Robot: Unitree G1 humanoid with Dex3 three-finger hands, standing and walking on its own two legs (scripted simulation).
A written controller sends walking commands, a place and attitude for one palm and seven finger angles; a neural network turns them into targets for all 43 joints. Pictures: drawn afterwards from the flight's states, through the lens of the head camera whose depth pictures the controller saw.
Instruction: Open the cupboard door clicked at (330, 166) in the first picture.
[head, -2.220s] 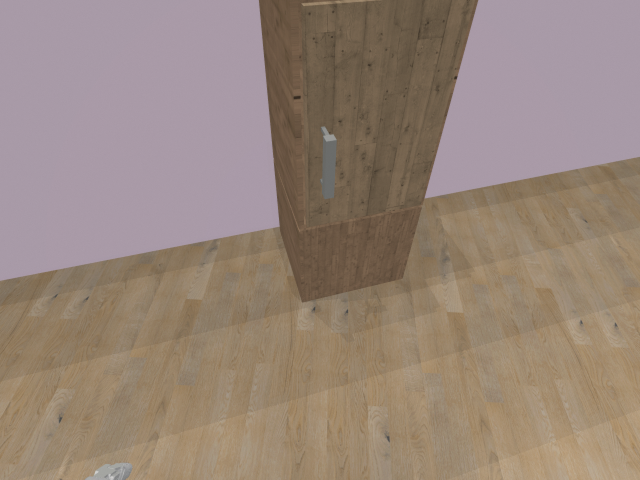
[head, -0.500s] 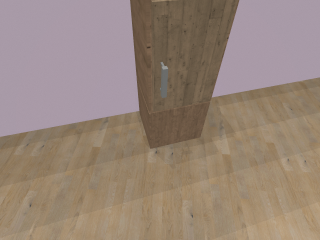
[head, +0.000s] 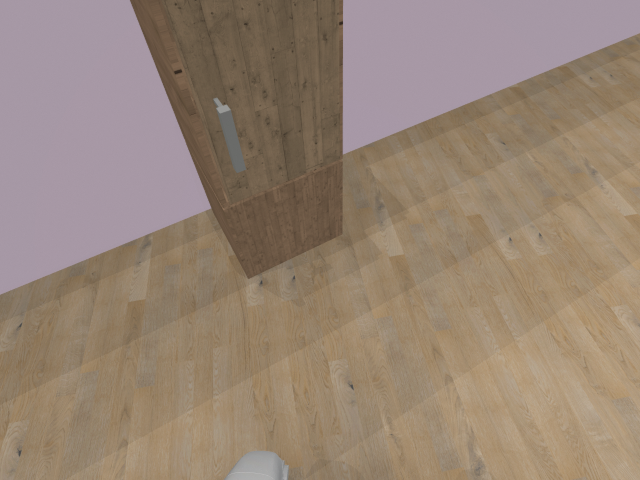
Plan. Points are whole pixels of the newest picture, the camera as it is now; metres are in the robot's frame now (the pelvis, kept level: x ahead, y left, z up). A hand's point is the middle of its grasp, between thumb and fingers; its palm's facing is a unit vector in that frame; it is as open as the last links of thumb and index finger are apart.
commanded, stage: walk to a spot facing it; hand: left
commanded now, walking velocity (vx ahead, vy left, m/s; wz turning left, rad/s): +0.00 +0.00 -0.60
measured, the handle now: (228, 135) +0.83 +0.31 -0.10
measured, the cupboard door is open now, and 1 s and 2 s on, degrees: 0 0 0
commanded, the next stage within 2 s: none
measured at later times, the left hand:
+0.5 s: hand out of the picture +0.09 +0.28 -0.18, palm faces -0.20 -0.96 -0.22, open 7.4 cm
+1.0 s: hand (231, 458) +0.17 +0.16 -0.17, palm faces -0.63 -0.76 -0.18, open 7.4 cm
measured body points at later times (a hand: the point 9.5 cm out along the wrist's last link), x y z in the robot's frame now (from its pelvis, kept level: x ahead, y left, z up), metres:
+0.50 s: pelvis -0.02 +0.08 +0.00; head +0.01 +0.11 +0.45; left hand +0.10 +0.33 -0.16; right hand +0.01 -0.20 -0.11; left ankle -0.01 +0.17 -0.74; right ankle -0.01 -0.05 -0.70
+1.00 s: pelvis -0.03 +0.08 +0.00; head -0.01 +0.06 +0.44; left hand +0.20 +0.20 -0.15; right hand -0.21 -0.11 -0.15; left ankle +0.00 +0.17 -0.74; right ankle -0.12 -0.01 -0.72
